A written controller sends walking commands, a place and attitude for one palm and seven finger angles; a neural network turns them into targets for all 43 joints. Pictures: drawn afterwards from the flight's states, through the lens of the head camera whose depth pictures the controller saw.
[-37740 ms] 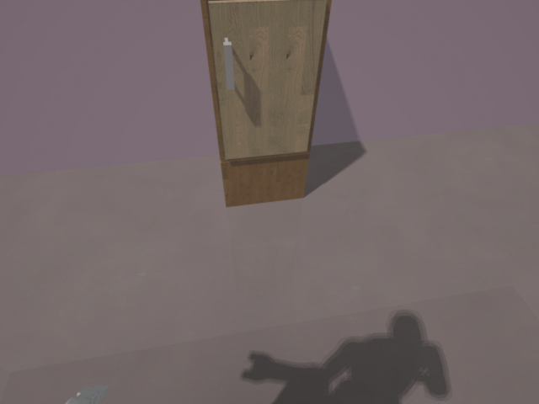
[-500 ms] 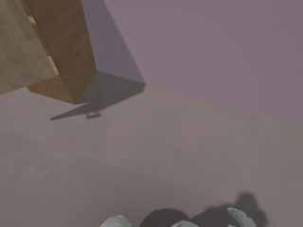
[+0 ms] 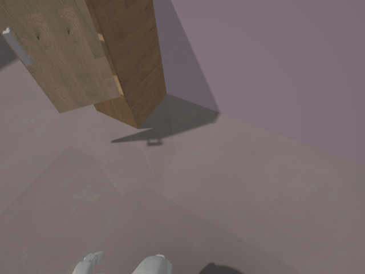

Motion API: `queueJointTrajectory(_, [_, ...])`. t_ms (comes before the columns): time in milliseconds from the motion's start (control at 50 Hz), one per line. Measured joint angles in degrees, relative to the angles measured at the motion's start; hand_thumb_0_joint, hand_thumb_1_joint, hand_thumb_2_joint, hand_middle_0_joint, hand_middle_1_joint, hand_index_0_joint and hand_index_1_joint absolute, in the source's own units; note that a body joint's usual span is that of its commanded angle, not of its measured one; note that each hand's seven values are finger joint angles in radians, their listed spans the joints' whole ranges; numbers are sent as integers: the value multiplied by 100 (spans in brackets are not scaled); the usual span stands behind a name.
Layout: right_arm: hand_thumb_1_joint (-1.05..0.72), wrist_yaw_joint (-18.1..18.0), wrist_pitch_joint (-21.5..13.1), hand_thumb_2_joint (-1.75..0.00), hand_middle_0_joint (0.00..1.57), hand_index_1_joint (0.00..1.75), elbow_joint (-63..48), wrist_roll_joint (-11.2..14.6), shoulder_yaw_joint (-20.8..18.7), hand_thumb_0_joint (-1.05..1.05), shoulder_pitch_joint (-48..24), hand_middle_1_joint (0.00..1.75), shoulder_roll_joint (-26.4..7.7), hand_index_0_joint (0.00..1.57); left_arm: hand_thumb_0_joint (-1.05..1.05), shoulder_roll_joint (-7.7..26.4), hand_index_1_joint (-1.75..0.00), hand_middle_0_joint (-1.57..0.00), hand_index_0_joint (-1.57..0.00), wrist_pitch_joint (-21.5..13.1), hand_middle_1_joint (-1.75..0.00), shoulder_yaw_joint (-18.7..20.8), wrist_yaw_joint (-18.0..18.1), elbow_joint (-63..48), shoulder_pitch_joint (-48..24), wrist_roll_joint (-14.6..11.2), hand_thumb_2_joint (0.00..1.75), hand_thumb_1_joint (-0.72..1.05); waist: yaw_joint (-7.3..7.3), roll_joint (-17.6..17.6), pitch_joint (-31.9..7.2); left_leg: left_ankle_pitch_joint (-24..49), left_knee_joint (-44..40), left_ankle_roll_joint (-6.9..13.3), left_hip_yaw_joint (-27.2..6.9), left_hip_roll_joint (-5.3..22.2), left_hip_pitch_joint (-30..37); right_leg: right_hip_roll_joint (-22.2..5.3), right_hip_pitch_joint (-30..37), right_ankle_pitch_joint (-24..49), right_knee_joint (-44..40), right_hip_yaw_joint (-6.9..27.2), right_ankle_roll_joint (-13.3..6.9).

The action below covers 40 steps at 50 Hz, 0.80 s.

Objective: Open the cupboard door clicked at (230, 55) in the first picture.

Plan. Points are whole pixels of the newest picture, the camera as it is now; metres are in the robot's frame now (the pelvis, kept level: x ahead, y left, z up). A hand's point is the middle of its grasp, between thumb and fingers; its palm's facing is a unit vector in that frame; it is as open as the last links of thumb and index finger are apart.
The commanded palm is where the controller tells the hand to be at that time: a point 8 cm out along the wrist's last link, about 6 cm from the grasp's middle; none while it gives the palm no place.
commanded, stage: turn to face it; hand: left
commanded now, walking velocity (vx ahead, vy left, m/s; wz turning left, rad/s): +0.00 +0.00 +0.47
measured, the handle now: (18, 46) +0.93 +0.71 -0.01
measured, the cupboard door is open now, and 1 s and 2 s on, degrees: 49 49 49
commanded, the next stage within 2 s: take the last steps up to it in 0.30 s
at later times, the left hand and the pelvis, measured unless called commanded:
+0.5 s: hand out of the picture -0.02 +0.24 -0.17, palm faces +0.28 -0.93 -0.24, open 7.4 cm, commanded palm none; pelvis +0.00 +0.02 +0.00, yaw +13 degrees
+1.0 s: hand out of the picture -0.03 +0.18 -0.16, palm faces +0.43 -0.88 -0.18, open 7.4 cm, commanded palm none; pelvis +0.09 +0.05 +0.01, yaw +21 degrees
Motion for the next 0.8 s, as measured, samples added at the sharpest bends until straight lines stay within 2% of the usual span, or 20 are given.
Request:
queueJointTrajectory(40, [-91,21,23,-90,20,29,15,0,7,1,-28,30,-7,20,1,-66,-30,-20,-20,-9,-29,-18,9,43,109,-11,90,90,-12,-80,13,122,363,-86,193,128,-66,-94,157,53,-173,-132,-8])
queueJointTrajectory(100, [-91,37,48,-90,20,29,25,13,40,1,-108,30,20,20,1,-125,-30,-20,-21,-42,-29,-35,7,107,263,-2,90,90,26,-221,45,169,94,-155,363,280,58,-218,322,82,-327,-333,-2])
queueJointTrajectory(180, [-91,43,44,-90,20,29,26,26,103,1,-309,30,70,20,1,-79,-30,-21,-21,-66,-30,8,8,205,456,32,90,91,184,-357,96,102,-882,-130,535,365,426,-339,389,-9,-263,-578,29])
queueJointTrajectory(240, [-91,33,-7,-90,20,29,-19,39,155,1,-514,30,126,20,1,30,-30,-21,-21,-56,-30,58,-6,322,610,62,90,91,321,-443,123,113,-1667,-43,665,325,781,-415,345,-149,-48,-715,86])
queueJointTrajectory(280, [-91,28,-86,-90,20,29,-81,40,198,1,-621,30,165,20,1,123,-30,-21,-21,-33,-30,99,-17,424,733,47,90,91,372,-493,100,533,-2401,32,759,269,1124,-467,268,-296,204,-793,156])
queueJointTrajectory(300, [-91,32,-147,-90,20,29,-134,32,221,1,-643,30,160,20,1,162,-30,-21,-21,-11,-30,115,-26,466,816,23,90,91,381,-468,47,963,-2819,151,788,285,1325,-469,173,-407,432,-832,201])
queueJointTrajectory(320, [-91,15,-220,-90,20,29,-160,15,221,1,-680,30,207,20,1,237,-30,-21,-21,40,-29,134,-34,534,819,-6,90,91,367,-541,39,987,-2813,333,786,228,1294,-515,10,-597,832,-735,288])
queueJointTrajectory(360, [-91,-26,-283,-90,20,29,-201,-1,280,1,-720,30,300,20,1,357,-30,-20,-21,197,-29,169,-6,638,742,-22,90,91,428,-661,74,838,-2632,502,762,152,1230,-427,-374,-1183,1787,-274,371])
queueJointTrajectory(440, [-91,-145,-314,-90,20,29,-213,-24,379,1,-647,30,395,20,1,392,-30,-20,-20,315,-29,207,-21,730,554,-4,90,91,468,-573,23,986,-2946,504,618,165,1342,-233,-924,-1060,2845,175,435])
queueJointTrajectory(500, [-90,-154,-333,-90,20,29,-154,-26,415,1,-519,30,425,20,1,329,-30,-20,-20,266,-29,201,-93,671,453,19,90,91,471,-435,-40,1178,-3246,514,506,178,1435,-203,-1056,-813,2853,287,426])
queueJointTrajectory(580, [-90,-106,-353,-90,20,29,-35,-45,403,1,-243,30,439,20,1,195,-30,-20,-20,180,-29,172,-191,609,381,42,90,91,405,-243,-166,1275,-3438,494,383,181,1496,-177,-868,-780,2099,212,377])
queueJointTrajectory(640, [-90,-77,-331,-90,20,29,72,-51,368,1,-13,30,420,20,1,96,-30,-20,-20,87,-29,148,-238,565,353,45,90,91,321,-122,-224,1206,-3351,457,315,159,1478,-85,-502,-726,1165,86,333])
queueJointTrajectory(680, [-90,-61,-299,-90,20,30,138,-18,335,1,188,30,410,20,1,78,-30,-20,-20,-42,-29,139,-253,497,410,60,90,91,298,-143,-296,884,-2944,438,298,78,1314,-54,-79,-535,228,30,256])
queueJointTrajectory(700, [-90,-52,-271,-90,20,29,197,1,306,1,259,30,393,20,1,53,-30,-20,-20,-122,-29,143,-234,491,426,81,90,91,321,-149,-295,421,-2467,409,303,44,1146,-77,-54,-99,133,30,171])
queueJointTrajectory(720, [-90,-33,-218,-90,20,29,274,-14,281,1,307,30,347,20,1,-9,-30,-20,-20,-175,-29,131,-201,509,452,80,90,91,328,-91,-274,105,-1842,375,257,40,936,-81,-27,-13,228,-30,117])
queueJointTrajectory(760, [-90,29,-118,-90,20,29,399,-60,219,1,378,30,248,20,1,-136,-30,-20,-20,-235,-29,95,-161,569,613,61,90,91,322,6,-296,231,-730,308,220,80,493,-91,180,-97,112,-146,86])
queueJointTrajectory(800, [-91,80,-75,-90,20,29,469,-81,165,1,378,30,194,20,1,-220,-30,-20,-20,-273,-29,75,-130,683,837,45,90,91,298,-9,-337,695,-51,206,281,205,125,-120,431,-65,-247,-171,119])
